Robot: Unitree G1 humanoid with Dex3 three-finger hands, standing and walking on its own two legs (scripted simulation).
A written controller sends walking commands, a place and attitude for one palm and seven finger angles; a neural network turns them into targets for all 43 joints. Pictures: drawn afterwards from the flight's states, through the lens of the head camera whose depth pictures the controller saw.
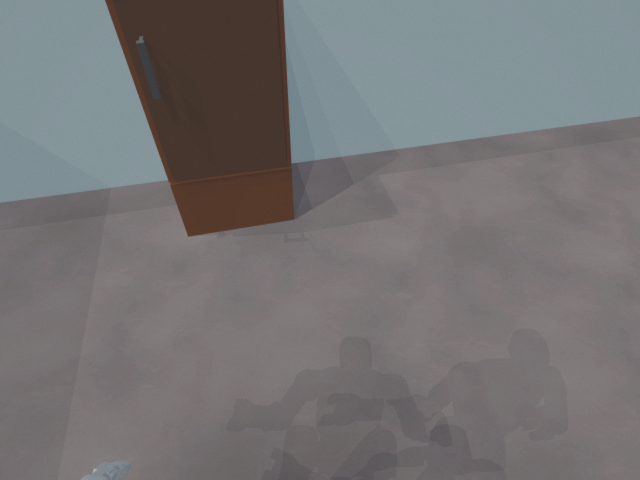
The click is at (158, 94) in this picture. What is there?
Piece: cupboard door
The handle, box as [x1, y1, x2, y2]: [136, 36, 160, 98]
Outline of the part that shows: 139,36 139,40 136,41 136,45 153,98 160,98 158,86 146,51 143,37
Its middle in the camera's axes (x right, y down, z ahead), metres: -0.50 -0.49 +1.11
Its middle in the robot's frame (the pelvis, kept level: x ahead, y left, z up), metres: +1.14 +0.55 -0.02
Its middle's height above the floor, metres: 0.75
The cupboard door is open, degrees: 0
